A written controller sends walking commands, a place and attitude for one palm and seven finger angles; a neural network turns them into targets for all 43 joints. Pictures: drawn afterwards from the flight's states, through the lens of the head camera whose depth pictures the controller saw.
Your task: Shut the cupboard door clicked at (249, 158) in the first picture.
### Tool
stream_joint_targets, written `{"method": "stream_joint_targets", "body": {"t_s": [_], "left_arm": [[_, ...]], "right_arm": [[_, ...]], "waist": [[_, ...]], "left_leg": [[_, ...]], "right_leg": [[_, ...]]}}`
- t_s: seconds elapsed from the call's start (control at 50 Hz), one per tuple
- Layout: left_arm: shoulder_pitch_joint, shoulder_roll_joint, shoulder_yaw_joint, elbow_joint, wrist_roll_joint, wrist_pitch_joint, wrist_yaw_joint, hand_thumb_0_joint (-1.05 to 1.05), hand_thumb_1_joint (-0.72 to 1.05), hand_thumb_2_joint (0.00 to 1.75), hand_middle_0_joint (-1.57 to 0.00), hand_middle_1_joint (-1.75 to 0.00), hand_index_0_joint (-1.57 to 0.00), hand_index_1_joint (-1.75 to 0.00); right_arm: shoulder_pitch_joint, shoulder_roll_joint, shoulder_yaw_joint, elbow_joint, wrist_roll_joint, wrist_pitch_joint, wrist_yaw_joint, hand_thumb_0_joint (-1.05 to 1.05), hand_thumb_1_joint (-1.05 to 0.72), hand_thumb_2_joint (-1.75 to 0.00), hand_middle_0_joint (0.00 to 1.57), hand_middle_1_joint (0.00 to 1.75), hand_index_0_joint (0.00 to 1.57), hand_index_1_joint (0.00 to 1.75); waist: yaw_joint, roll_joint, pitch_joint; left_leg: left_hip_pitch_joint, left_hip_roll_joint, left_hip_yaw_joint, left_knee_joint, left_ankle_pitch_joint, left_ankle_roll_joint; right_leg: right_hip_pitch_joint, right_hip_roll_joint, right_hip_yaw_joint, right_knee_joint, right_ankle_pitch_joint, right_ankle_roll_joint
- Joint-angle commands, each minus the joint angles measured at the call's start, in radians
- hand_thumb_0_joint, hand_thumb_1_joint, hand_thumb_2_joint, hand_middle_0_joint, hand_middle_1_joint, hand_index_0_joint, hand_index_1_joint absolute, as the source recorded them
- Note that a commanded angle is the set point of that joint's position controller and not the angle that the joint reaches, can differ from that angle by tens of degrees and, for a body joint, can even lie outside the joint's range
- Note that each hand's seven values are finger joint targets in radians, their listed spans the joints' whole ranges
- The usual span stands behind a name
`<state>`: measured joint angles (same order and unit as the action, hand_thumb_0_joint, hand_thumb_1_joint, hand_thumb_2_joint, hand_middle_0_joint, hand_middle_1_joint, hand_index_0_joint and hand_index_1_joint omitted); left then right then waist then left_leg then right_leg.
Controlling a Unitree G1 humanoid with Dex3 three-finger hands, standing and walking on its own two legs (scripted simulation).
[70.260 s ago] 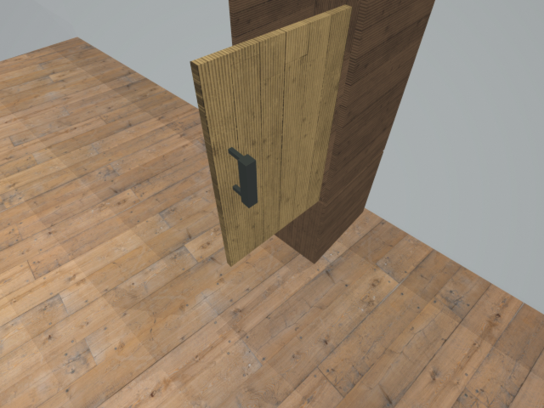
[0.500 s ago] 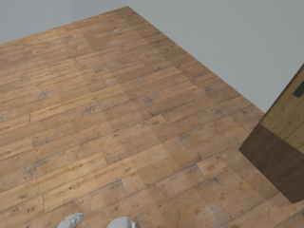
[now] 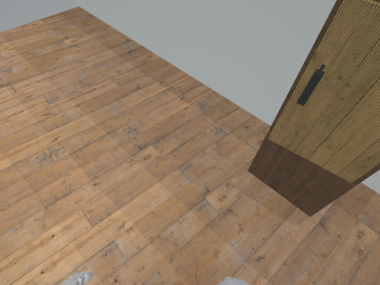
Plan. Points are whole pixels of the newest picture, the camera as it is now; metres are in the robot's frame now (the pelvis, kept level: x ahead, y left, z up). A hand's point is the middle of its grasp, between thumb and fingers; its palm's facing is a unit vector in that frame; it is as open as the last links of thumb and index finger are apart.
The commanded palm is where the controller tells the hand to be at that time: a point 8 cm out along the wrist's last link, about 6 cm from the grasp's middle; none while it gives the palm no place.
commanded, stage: turn to face it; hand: left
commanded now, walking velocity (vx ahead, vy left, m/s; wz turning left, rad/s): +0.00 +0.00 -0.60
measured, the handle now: (311, 84) +0.70 -0.35 +0.00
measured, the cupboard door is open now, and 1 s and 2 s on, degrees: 7 7 7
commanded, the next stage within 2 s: take the last steps up to it in 0.78 s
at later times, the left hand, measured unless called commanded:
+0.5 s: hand (118, 274) +0.16 +0.18 -0.19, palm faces -0.25 -0.95 -0.19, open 7.4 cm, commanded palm none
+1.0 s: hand (150, 264) +0.18 +0.10 -0.16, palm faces -0.47 -0.85 -0.23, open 7.4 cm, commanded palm none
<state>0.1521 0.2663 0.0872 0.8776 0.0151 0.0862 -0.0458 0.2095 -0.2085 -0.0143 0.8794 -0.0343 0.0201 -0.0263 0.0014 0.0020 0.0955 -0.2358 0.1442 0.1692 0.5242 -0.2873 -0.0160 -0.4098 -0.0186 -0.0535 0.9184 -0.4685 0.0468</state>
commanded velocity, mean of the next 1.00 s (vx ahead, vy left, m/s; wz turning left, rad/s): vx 0.04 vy -0.02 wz -0.41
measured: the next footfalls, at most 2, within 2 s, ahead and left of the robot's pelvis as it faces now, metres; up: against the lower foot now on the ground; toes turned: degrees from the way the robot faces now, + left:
right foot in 0.10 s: +0.03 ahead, -0.14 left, +0.00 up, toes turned -8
left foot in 0.44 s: +0.12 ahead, +0.10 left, +0.00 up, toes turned -12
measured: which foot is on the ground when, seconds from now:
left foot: down 0.00-0.10, up 0.12-0.42, down 0.44-0.82, up 0.84-1.00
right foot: up 0.00-0.08, down 0.10-0.44, up 0.46-0.80, down 0.82-1.00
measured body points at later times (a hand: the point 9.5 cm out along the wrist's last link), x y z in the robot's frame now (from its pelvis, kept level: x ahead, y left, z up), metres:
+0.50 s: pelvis +0.02 +0.01 -0.01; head +0.07 +0.02 +0.43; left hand +0.17 +0.23 -0.17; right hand +0.05 -0.27 -0.13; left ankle +0.08 +0.10 -0.74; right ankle -0.02 -0.13 -0.72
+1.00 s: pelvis +0.02 -0.02 +0.00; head +0.03 -0.05 +0.45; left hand +0.21 +0.15 -0.14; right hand -0.09 -0.26 -0.16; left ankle +0.06 +0.09 -0.68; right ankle -0.06 -0.11 -0.74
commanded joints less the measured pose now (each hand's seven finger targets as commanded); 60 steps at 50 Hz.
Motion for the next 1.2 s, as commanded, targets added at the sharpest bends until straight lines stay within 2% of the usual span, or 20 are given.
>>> {"method": "stream_joint_targets", "body": {"t_s": [0.0, 0.04, 0.08, 0.14, 0.22, 0.38, 0.4, 0.44, 0.54, 0.72, 0.76, 0.8, 0.82, 0.92, 1.02, 1.08, 1.1, 1.12, 1.14, 1.18], "left_arm": [[-0.031, 0.038, 0.004, -0.09, 0.003, -0.036, 0.001, 0.0, 0.9, 0.9, -0.2, -0.3, -0.2, -0.3], [0.061, 0.074, 0.013, -0.064, 0.005, -0.046, 0.006, 0.0, 0.9, 0.9, -0.2, -0.3, -0.2, -0.3], [0.168, 0.248, 0.044, -0.027, 0.012, -0.068, 0.031, 0.0, 0.9, 0.9, -0.2, -0.3, -0.2, -0.3], [0.093, 0.201, 0.034, -0.045, 0.004, -0.065, 0.057, 0.0, 0.9, 0.9, -0.2, -0.3, -0.2, -0.3], [0.023, 0.164, 0.021, -0.07, 0.008, -0.068, 0.057, 0.0, 0.9, 0.9, -0.2, -0.3, -0.2, -0.3], [-0.021, 0.172, 0.03, -0.073, 0.004, -0.05, 0.048, 0.0, 0.9, 0.9, -0.2, -0.3, -0.2, -0.3], [-0.015, 0.133, 0.022, -0.08, -0.003, -0.045, 0.045, 0.0, 0.9, 0.9, -0.2, -0.3, -0.2, -0.3], [0.021, 0.07, 0.009, -0.111, -0.004, -0.043, 0.032, 0.0, 0.9, 0.9, -0.2, -0.3, -0.2, -0.3], [0.023, 0.063, 0.02, -0.052, 0.006, -0.027, 0.011, 0.0, 0.9, 0.9, -0.2, -0.3, -0.2, -0.3], [-0.017, 0.016, -0.01, -0.045, 0.004, -0.037, 0.019, 0.0, 0.9, 0.9, -0.2, -0.3, -0.2, -0.3], [0.076, 0.037, -0.003, -0.016, 0.004, -0.046, 0.025, 0.0, 0.9, 0.9, -0.2, -0.3, -0.2, -0.3], [0.131, 0.184, 0.022, 0.012, 0.018, -0.067, 0.046, 0.0, 0.9, 0.9, -0.2, -0.3, -0.2, -0.3], [0.167, 0.209, 0.019, 0.016, 0.007, -0.066, 0.051, 0.0, 0.9, 0.9, -0.2, -0.3, -0.2, -0.3], [0.033, 0.104, 0.002, 0.012, 0.007, -0.077, 0.063, 0.0, 0.9, 0.9, -0.2, -0.3, -0.2, -0.3], [0.062, 0.124, 0.013, 0.039, 0.018, -0.086, 0.048, 0.0, 0.9, 0.9, -0.2, -0.3, -0.2, -0.3], [0.013, 0.101, 0.013, 0.039, 0.007, -0.079, 0.036, 0.0, 0.9, 0.9, -0.2, -0.3, -0.2, -0.3], [0.024, 0.039, 0.001, 0.029, 0.002, -0.074, 0.028, 0.0, 0.9, 0.9, -0.2, -0.3, -0.2, -0.3], [0.031, -0.021, -0.013, 0.0, 0.0, -0.073, 0.018, 0.0, 0.9, 0.9, -0.2, -0.3, -0.2, -0.3], [-0.043, 0.026, -0.005, -0.037, 0.015, -0.073, 0.009, 0.0, 0.9, 0.9, -0.2, -0.3, -0.2, -0.3], [-0.039, 0.038, 0.01, -0.009, 0.029, -0.073, -0.005, 0.0, 0.9, 0.9, -0.2, -0.3, -0.2, -0.3]], "right_arm": [[0.032, -0.242, -0.083, -0.043, 0.004, -0.01, -0.003, 0.0, -0.9, -0.9, 0.2, 0.3, 0.2, 0.3], [0.0, -0.239, -0.087, -0.049, 0.012, -0.006, 0.003, 0.0, -0.9, -0.9, 0.2, 0.3, 0.2, 0.3], [-0.067, -0.12, -0.06, -0.118, 0.023, -0.002, 0.012, 0.0, -0.9, -0.9, 0.2, 0.3, 0.2, 0.3], [-0.096, -0.155, -0.058, -0.108, 0.022, 0.011, -0.007, 0.0, -0.9, -0.9, 0.2, 0.3, 0.2, 0.3], [-0.047, -0.132, -0.053, -0.068, 0.023, 0.011, 0.006, 0.0, -0.9, -0.9, 0.2, 0.3, 0.2, 0.3], [0.049, -0.125, -0.051, -0.059, 0.03, -0.009, -0.004, 0.0, -0.9, -0.9, 0.2, 0.3, 0.2, 0.3], [0.083, -0.165, -0.056, -0.047, 0.025, -0.02, -0.008, 0.0, -0.9, -0.9, 0.2, 0.3, 0.2, 0.3], [0.12, -0.302, -0.076, -0.068, 0.005, -0.02, -0.012, 0.0, -0.9, -0.9, 0.2, 0.3, 0.2, 0.3], [0.002, -0.191, -0.045, -0.079, 0.0, -0.028, -0.02, 0.0, -0.9, -0.9, 0.2, 0.3, 0.2, 0.3], [0.094, -0.206, -0.07, 0.015, 0.003, -0.012, -0.005, 0.0, -0.9, -0.9, 0.2, 0.3, 0.2, 0.3], [0.063, -0.207, -0.075, 0.016, 0.013, -0.009, -0.002, 0.0, -0.9, -0.9, 0.2, 0.3, 0.2, 0.3], [0.029, -0.094, -0.056, -0.025, 0.025, -0.005, 0.008, 0.0, -0.9, -0.9, 0.2, 0.3, 0.2, 0.3], [-0.017, -0.104, -0.049, -0.042, 0.021, 0.009, 0.007, 0.0, -0.9, -0.9, 0.2, 0.3, 0.2, 0.3], [0.042, -0.1, -0.05, 0.029, 0.013, 0.009, 0.008, 0.0, -0.9, -0.9, 0.2, 0.3, 0.2, 0.3], [0.009, -0.077, -0.052, 0.01, 0.007, -0.014, 0.021, 0.0, -0.9, -0.9, 0.2, 0.3, 0.2, 0.3], [0.175, -0.081, -0.048, 0.062, 0.004, -0.037, 0.007, 0.0, -0.9, -0.9, 0.2, 0.3, 0.2, 0.3], [0.256, -0.144, -0.06, 0.088, -0.003, -0.048, -0.003, 0.0, -0.9, -0.9, 0.2, 0.3, 0.2, 0.3], [0.349, -0.249, -0.083, 0.104, -0.017, -0.053, -0.01, 0.0, -0.9, -0.9, 0.2, 0.3, 0.2, 0.3], [0.358, -0.284, -0.084, 0.093, -0.015, -0.053, -0.02, 0.0, -0.9, -0.9, 0.2, 0.3, 0.2, 0.3], [0.239, -0.215, -0.064, 0.068, -0.01, -0.059, -0.021, 0.0, -0.9, -0.9, 0.2, 0.3, 0.2, 0.3]], "waist": [[-0.029, 0.232, -0.137], [0.025, 0.166, -0.155], [0.086, -0.33, -0.144], [0.049, -0.284, -0.123], [0.001, -0.151, -0.164], [-0.045, -0.146, -0.144], [-0.053, -0.039, -0.169], [-0.054, 0.293, -0.166], [0.004, 0.164, -0.109], [-0.039, 0.204, -0.137], [0.01, 0.161, -0.166], [0.037, -0.26, -0.129], [0.073, -0.205, -0.121], [-0.016, -0.193, -0.118], [0.005, -0.168, -0.054], [-0.081, -0.105, -0.047], [-0.109, 0.097, -0.06], [-0.133, 0.366, -0.072], [-0.143, 0.228, -0.041], [-0.074, 0.171, 0.033]], "left_leg": [[0.121, 0.211, -0.088, -0.068, 0.438, 0.115], [0.02, 0.176, -0.032, 0.072, 0.328, 0.047], [-0.382, -0.056, 0.015, 0.475, -0.367, -0.062], [-0.449, -0.028, -0.189, 0.668, -0.25, -0.063], [-0.309, -0.052, -0.15, 0.527, -0.133, -0.079], [0.006, -0.119, -0.126, 0.002, 0.041, -0.057], [0.125, -0.047, -0.189, -0.139, 0.086, -0.033], [0.131, 0.337, -0.547, -0.245, 0.226, 0.159], [0.058, 0.174, -0.245, -0.209, 0.355, 0.135], [0.087, 0.19, -0.165, -0.126, 0.397, 0.144], [0.015, 0.158, -0.113, -0.035, 0.316, 0.086], [-0.308, -0.052, 0.03, 0.245, -0.237, -0.038], [-0.304, -0.068, -0.074, 0.41, -0.336, -0.038], [-0.323, -0.052, -0.123, 0.553, -0.146, -0.058], [-0.213, -0.073, -0.079, 0.259, -0.162, -0.038], [0.118, -0.102, -0.035, -0.035, 0.007, -0.029], [0.249, 0.009, -0.205, -0.173, -0.133, 0.002], [0.304, 0.29, -0.603, -0.315, -0.354, 0.095], [0.203, 0.394, -0.717, -0.402, -0.455, 0.171], [0.07, 0.31, -0.565, -0.412, -0.371, 0.129]], "right_leg": [[0.064, 0.024, -0.057, -0.213, 0.055, -0.019], [0.249, 0.02, -0.052, -0.443, 0.261, -0.043], [0.446, -0.35, 0.446, -0.582, 0.741, -0.212], [0.368, -0.301, 0.423, -0.565, 0.703, -0.267], [0.307, -0.207, 0.282, -0.518, 0.731, -0.233], [0.112, -0.144, 0.373, -0.444, 0.53, -0.169], [0.027, -0.069, 0.316, -0.364, 0.417, -0.116], [-0.13, 0.074, 0.093, 0.056, -0.174, -0.032], [-0.118, -0.003, 0.08, 0.25, 0.015, 0.002], [0.088, 0.022, -0.025, -0.227, 0.039, -0.026], [0.256, 0.021, -0.025, -0.463, 0.255, -0.042], [0.42, -0.307, 0.377, -0.624, 0.541, -0.173], [0.322, -0.383, 0.4, -0.62, 0.647, -0.253], [0.323, -0.212, 0.205, -0.594, 0.572, -0.236], [0.226, -0.207, 0.285, -0.666, 0.113, -0.263], [0.014, -0.125, 0.237, -0.56, -0.023, -0.202], [-0.118, -0.041, 0.178, -0.371, -0.052, -0.15], [-0.283, 0.075, 0.024, -0.051, -0.114, -0.09], [-0.317, 0.019, 0.1, 0.11, -0.098, -0.094], [-0.315, -0.038, 0.117, 0.263, 0.066, -0.079]]}}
